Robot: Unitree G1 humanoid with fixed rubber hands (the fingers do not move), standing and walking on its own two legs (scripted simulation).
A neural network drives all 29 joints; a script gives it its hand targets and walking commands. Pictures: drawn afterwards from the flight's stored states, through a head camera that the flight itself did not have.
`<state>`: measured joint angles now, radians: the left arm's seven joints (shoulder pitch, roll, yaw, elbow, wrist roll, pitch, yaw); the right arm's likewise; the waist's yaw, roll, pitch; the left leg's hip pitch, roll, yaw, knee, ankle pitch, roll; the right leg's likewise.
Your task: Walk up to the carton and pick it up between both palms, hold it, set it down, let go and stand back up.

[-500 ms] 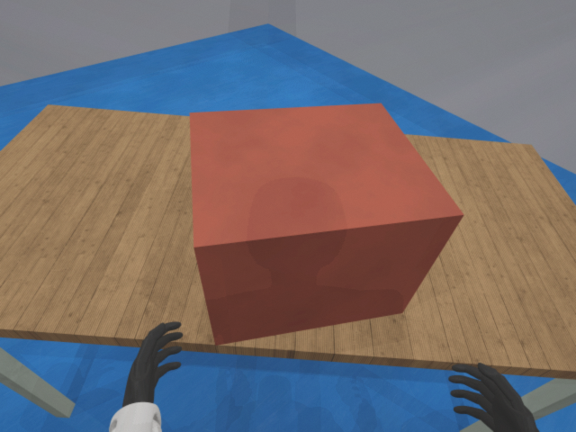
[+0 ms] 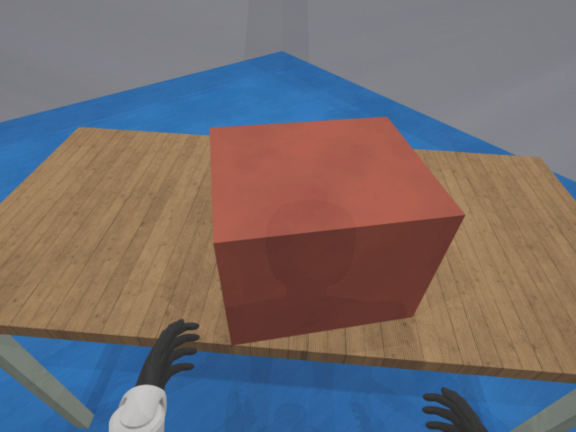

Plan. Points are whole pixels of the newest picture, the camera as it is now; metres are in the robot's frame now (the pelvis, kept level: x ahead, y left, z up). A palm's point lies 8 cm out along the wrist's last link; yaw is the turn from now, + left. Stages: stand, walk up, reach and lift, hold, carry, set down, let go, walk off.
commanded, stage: set down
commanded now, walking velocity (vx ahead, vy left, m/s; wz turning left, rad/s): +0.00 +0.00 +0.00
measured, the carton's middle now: (313, 224) +0.46 -0.01 +0.05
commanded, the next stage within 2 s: let go in 0.12 s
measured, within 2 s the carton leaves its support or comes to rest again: neither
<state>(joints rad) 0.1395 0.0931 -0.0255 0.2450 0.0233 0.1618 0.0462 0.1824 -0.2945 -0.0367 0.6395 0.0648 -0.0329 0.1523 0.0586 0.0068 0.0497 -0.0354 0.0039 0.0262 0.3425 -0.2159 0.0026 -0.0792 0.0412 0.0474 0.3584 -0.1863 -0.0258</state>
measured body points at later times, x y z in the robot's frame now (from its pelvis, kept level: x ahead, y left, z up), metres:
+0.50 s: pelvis -0.01 -0.02 +0.00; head -0.04 -0.03 +0.44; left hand +0.22 +0.20 -0.01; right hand +0.17 -0.24 -0.09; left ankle -0.01 +0.12 -0.75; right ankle +0.01 -0.10 -0.75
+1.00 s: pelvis -0.01 -0.01 -0.01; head +0.03 +0.02 +0.44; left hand +0.10 +0.25 -0.15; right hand +0.07 -0.29 -0.10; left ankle -0.01 +0.12 -0.75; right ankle +0.01 -0.10 -0.75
